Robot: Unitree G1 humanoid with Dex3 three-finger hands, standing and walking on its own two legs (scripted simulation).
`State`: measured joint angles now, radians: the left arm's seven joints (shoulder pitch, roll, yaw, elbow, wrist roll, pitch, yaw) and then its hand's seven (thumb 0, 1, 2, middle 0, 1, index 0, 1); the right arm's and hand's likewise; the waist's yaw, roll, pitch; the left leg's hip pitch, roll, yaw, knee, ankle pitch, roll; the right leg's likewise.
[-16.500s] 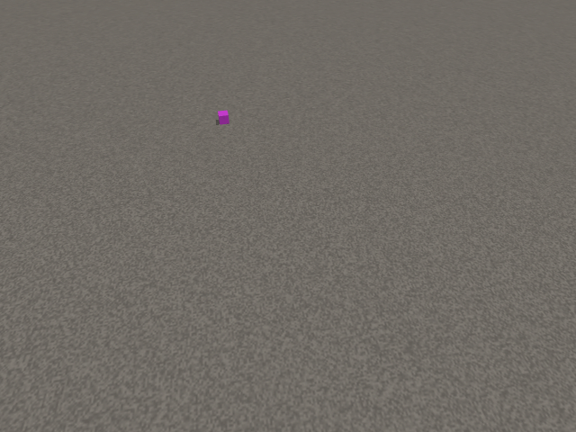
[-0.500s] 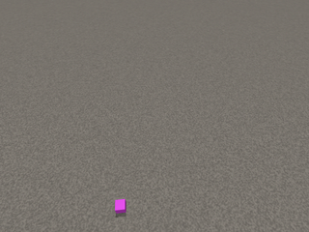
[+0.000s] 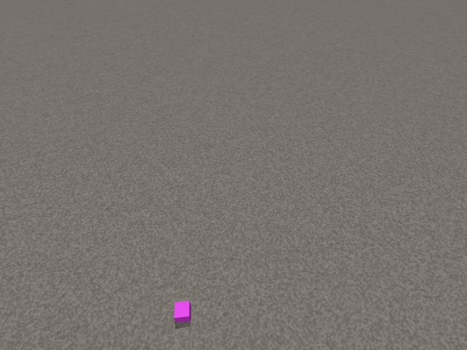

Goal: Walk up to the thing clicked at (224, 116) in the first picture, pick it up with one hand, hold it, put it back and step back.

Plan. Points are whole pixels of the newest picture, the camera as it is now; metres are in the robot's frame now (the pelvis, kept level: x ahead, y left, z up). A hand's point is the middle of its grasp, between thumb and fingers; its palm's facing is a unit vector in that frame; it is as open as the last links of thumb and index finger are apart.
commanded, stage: stand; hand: left
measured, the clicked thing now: (182, 311) +0.43 +0.22 -0.75
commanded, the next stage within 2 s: walk up in 0.38 s
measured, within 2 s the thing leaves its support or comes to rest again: neither
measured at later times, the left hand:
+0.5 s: hand out of the picture +0.08 +0.26 -0.16, palm faces +0.00 -0.93 -0.37, open 7.4 cm
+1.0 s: hand out of the picture -0.02 +0.32 -0.18, palm faces -0.10 -0.93 -0.37, open 7.4 cm
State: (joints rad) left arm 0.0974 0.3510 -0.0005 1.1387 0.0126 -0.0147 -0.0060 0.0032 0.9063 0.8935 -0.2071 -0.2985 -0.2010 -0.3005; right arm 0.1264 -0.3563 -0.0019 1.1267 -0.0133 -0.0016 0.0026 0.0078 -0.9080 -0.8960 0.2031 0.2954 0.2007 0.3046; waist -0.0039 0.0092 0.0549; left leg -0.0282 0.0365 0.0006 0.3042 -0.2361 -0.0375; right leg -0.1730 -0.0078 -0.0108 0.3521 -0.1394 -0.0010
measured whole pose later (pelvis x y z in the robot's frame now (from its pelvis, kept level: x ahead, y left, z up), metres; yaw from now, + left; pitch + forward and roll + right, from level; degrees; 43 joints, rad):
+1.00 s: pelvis -0.13 +0.06 -0.02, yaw -3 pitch -2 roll -1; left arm 0.11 0.40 0.08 0.88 0.03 0.09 0.02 0.00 0.91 0.89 -0.21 -0.30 -0.20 -0.30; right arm 0.16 -0.34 -0.05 0.89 -0.03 0.03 -0.04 0.01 -0.90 -0.90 0.21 0.30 0.21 0.31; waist -0.01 -0.05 0.22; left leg -0.28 0.01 0.04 0.60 -0.29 0.04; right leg -0.37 0.09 0.14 1.01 -0.50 0.03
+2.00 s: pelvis -0.34 +0.01 -0.02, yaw -1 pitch -3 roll +0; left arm 0.26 0.36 0.06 0.94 0.04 -0.02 -0.01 0.01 0.90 0.89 -0.21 -0.30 -0.20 -0.30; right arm 0.24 -0.41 -0.06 0.95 -0.02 0.01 0.01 0.01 -0.91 -0.90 0.20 0.30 0.20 0.30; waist 0.03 0.04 0.07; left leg -0.29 -0.02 -0.07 0.64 -0.37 -0.01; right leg -0.19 -0.03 0.02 0.61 -0.37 0.03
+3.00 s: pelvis -0.33 +0.01 +0.00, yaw -2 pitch -3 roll +0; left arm 0.09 0.34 0.01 1.14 0.01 -0.02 0.00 0.00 0.91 0.89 -0.21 -0.30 -0.20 -0.30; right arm 0.05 -0.34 -0.01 1.11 -0.01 0.00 0.01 0.01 -0.91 -0.90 0.20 0.30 0.20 0.30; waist 0.00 0.01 0.08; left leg -0.14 0.00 -0.06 0.36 -0.15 -0.01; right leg -0.05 -0.01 0.01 0.32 -0.22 0.02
